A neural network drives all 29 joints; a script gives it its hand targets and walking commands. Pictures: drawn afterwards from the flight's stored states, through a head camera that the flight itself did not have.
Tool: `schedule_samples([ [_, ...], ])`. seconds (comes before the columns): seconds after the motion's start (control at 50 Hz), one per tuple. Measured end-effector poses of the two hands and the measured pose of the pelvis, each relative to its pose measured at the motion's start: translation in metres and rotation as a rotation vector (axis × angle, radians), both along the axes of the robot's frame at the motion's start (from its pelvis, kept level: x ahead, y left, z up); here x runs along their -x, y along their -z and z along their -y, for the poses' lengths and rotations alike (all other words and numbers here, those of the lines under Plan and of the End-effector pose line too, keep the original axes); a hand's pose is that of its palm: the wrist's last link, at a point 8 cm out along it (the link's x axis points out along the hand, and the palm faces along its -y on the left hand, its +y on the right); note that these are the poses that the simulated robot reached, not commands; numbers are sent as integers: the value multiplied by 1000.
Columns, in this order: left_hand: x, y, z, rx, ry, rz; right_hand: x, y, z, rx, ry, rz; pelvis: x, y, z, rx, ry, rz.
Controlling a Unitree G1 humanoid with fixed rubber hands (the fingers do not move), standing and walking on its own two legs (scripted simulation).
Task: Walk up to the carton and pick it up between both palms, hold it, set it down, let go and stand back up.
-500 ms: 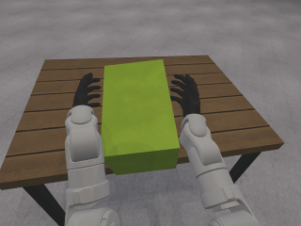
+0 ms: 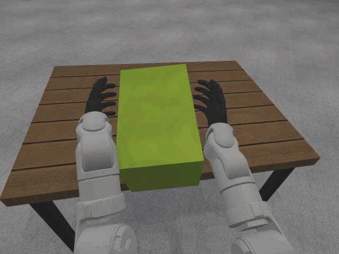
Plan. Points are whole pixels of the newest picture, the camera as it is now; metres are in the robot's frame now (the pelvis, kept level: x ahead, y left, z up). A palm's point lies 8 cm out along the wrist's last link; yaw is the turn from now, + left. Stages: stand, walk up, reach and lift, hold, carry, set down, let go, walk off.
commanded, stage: hold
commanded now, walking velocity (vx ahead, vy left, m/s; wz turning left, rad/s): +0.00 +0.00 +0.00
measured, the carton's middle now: (159, 127) +0.39 +0.00 +0.12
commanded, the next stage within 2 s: none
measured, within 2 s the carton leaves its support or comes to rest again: neither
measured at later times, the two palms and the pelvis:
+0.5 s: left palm (92, 115) +0.36 +0.14 +0.18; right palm (211, 117) +0.35 -0.11 +0.18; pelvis +0.01 +0.01 +0.00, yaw +0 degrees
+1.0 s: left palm (94, 115) +0.36 +0.14 +0.18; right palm (213, 117) +0.35 -0.11 +0.18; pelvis +0.00 +0.00 +0.00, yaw +0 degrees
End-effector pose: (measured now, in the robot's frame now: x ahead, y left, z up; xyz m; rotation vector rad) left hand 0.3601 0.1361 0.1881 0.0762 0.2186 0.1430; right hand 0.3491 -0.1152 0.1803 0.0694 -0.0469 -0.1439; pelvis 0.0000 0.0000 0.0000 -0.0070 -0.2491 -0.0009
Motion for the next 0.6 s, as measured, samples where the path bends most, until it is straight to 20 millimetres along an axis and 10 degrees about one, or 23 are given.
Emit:
schedule_samples([
  [0.6, -3, 6, -8, -5, -6, 1, -5, 4, -8, 7, -8, 7, -6, 0, -6, 4, -5, -2],
])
